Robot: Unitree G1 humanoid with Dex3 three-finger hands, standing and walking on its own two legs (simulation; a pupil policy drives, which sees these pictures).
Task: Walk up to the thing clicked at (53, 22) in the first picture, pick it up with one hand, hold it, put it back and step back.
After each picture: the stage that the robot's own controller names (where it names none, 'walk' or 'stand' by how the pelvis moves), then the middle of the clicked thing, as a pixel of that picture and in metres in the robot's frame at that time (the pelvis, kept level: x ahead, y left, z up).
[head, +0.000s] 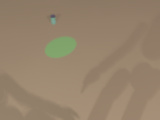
stand; (53, 19) +1.87 +0.36 -0.72
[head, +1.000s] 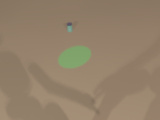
walk; (69, 27) +1.75 +0.27 -0.72
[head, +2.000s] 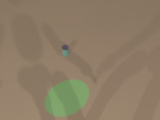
walk; (65, 50) +1.17 +0.22 -0.71
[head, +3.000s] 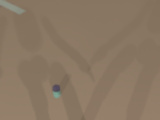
walk; (56, 91) +0.73 +0.21 -0.70
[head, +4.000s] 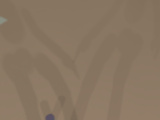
walk; out of the picture +0.47 +0.17 -0.70
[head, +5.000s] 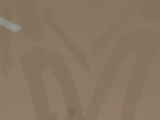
stand; out of the picture +0.38 +0.17 -0.72
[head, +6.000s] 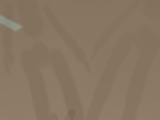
stand; out of the picture +0.36 +0.16 -0.72
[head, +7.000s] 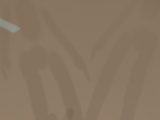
stand; out of the picture +0.38 +0.17 -0.73
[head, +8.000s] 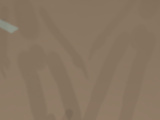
stand; out of the picture +0.37 +0.17 -0.73
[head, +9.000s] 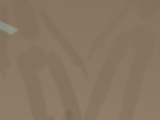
go down; out of the picture +0.36 +0.18 -0.73
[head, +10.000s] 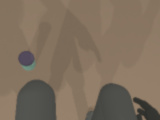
go down; (27, 61) +0.43 +0.22 -0.34
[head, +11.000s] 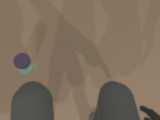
approach; (24, 64) +0.43 +0.23 -0.31
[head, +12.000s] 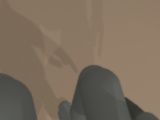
close in; out of the picture +0.41 +0.28 -0.22
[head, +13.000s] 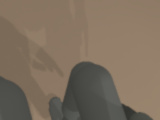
close; out of the picture +0.41 +0.28 -0.22
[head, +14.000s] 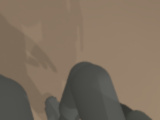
lift; out of the picture +0.40 +0.28 -0.23
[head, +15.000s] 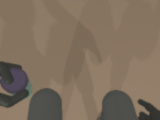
lift; (18, 85) +0.31 +0.21 -0.05
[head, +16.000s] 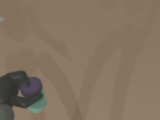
hold; (34, 95) +0.32 +0.16 +0.00
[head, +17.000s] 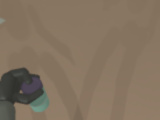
hold; (36, 95) +0.32 +0.16 -0.01
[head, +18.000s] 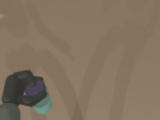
crouch; (39, 97) +0.32 +0.15 -0.03
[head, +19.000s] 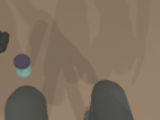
lower; (23, 66) +0.45 +0.19 -0.29
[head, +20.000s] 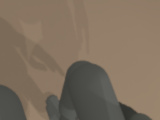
lower; out of the picture +0.52 +0.24 -0.25
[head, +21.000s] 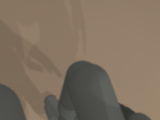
lower; out of the picture +0.51 +0.26 -0.25
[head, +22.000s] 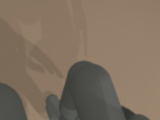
lower; out of the picture +0.51 +0.26 -0.25
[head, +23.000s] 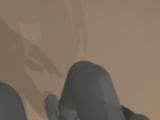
lower; out of the picture +0.51 +0.27 -0.25
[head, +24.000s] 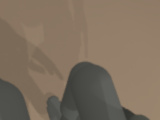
open; out of the picture +0.52 +0.28 -0.25
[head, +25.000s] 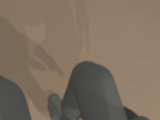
rise; out of the picture +0.52 +0.29 -0.25
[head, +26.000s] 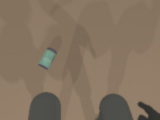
walk; (47, 58) +0.55 +0.19 -0.45
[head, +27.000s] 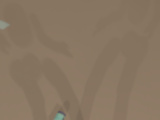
stand; out of the picture +0.49 +0.14 -0.69
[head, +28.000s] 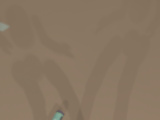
stand; (57, 119) +0.50 +0.17 -0.69
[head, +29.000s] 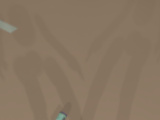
stand; out of the picture +0.52 +0.15 -0.73
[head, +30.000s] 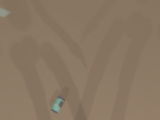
walk; (58, 104) +0.53 +0.17 -0.73
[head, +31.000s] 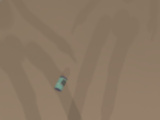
walk; (60, 83) +0.66 +0.12 -0.72
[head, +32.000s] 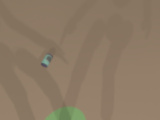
walk; (47, 60) +0.88 +0.24 -0.73
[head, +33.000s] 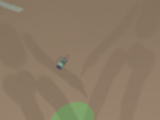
stand; (61, 63) +1.12 +0.23 -0.73
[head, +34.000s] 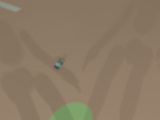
stand; (59, 63) +1.11 +0.23 -0.75
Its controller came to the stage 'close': yes
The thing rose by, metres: 0.71
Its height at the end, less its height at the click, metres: -0.02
